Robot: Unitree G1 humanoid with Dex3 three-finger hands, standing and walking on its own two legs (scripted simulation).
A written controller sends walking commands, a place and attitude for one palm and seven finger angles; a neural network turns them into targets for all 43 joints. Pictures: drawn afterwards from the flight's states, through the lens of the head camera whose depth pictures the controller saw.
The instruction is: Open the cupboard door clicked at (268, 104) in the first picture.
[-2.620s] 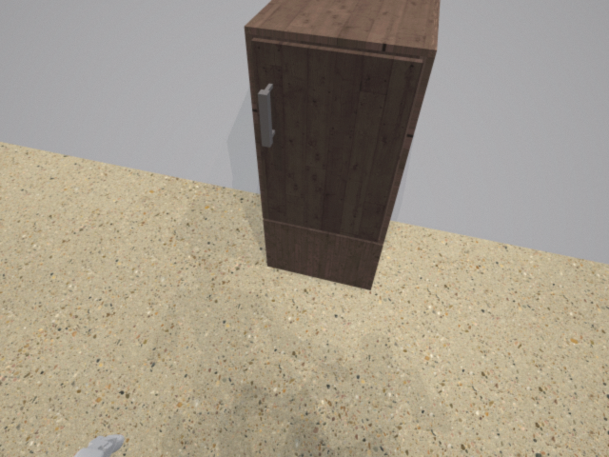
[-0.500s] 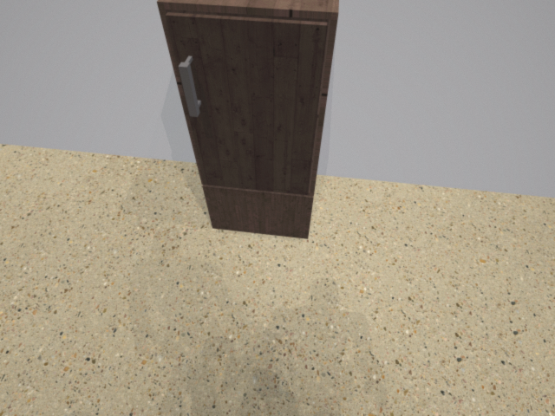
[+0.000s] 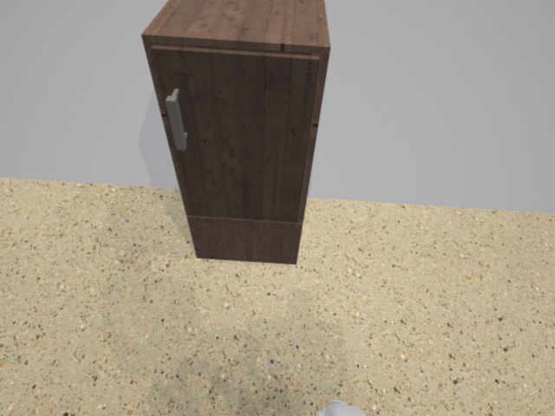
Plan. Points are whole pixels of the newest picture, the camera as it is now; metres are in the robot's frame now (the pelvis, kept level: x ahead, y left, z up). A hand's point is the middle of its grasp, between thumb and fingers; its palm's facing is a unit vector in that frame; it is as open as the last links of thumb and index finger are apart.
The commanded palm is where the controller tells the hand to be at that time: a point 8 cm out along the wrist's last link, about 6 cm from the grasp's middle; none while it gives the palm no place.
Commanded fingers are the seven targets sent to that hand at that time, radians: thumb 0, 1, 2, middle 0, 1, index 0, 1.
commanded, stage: take the last steps up to it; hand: left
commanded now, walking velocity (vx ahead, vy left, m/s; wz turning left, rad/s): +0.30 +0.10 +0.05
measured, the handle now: (178, 119) +0.80 +0.28 -0.04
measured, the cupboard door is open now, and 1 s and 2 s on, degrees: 0 0 0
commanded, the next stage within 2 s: come to a stop and stand still in 0.46 s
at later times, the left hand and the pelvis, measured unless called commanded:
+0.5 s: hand out of the picture +0.16 +0.19 -0.17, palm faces +0.13 -0.97 -0.19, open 7.3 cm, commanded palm none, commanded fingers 0.00 0.90 0.90 -0.20 -0.30 -0.20 -0.30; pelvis +0.18 +0.01 +0.00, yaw +4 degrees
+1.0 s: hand (132, 360) +0.25 +0.27 -0.19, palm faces +0.07 -0.98 -0.20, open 7.4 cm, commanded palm none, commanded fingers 0.00 0.90 0.90 -0.20 -0.30 -0.20 -0.30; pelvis +0.22 +0.06 +0.00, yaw +1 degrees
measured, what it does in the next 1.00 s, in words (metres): walks ahead: right foot, then left foot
